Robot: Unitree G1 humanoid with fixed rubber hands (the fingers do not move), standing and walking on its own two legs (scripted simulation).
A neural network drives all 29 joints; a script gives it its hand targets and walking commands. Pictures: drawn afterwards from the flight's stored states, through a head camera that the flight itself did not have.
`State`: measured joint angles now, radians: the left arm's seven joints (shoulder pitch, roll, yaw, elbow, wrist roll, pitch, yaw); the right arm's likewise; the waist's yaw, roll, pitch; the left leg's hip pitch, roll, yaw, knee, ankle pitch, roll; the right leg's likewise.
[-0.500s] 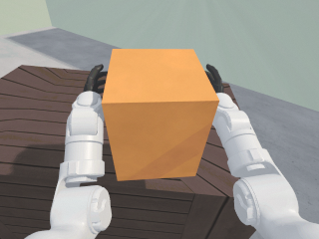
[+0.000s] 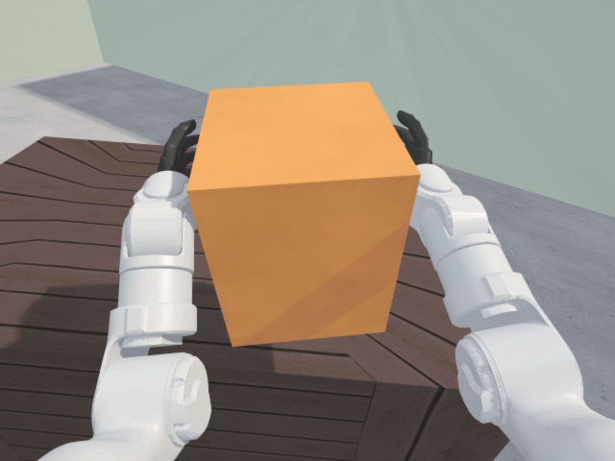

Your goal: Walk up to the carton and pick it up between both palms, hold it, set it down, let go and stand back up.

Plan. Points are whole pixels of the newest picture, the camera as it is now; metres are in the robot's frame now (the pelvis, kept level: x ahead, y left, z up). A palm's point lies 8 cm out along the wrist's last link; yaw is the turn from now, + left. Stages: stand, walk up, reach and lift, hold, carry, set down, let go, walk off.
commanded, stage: reach and lift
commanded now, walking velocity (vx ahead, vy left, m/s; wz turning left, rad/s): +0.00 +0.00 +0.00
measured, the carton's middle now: (300, 214) +0.37 +0.00 +0.20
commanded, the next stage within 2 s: hold in 0.20 s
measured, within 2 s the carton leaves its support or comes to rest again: neither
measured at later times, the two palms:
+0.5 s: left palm (169, 169) +0.37 +0.15 +0.26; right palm (420, 154) +0.37 -0.14 +0.28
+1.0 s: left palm (166, 160) +0.37 +0.15 +0.28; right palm (422, 142) +0.37 -0.14 +0.30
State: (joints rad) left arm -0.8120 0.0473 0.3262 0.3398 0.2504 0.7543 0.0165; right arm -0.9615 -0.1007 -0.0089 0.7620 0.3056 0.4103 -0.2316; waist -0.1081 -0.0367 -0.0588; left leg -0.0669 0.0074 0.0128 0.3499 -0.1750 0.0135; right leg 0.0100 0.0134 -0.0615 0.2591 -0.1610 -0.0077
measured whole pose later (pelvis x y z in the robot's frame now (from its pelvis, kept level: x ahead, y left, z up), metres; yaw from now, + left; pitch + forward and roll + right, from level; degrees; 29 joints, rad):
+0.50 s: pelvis +0.00 +0.00 +0.00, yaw +0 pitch -6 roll -1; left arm -0.85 0.06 0.34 0.34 0.23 0.82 0.02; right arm -1.02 -0.13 0.01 0.76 0.36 0.50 -0.26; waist -0.10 -0.03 -0.10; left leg -0.08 0.01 0.00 0.36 -0.18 0.01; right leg -0.01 0.02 -0.05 0.27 -0.16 -0.01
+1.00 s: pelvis +0.00 -0.01 +0.00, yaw +0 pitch -5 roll -1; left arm -0.90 0.08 0.35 0.39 0.22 0.85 0.01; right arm -1.08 -0.14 0.01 0.80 0.37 0.55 -0.28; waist -0.09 -0.02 -0.13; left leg -0.10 0.01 -0.01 0.36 -0.17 0.00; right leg -0.03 0.03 -0.04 0.28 -0.16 -0.02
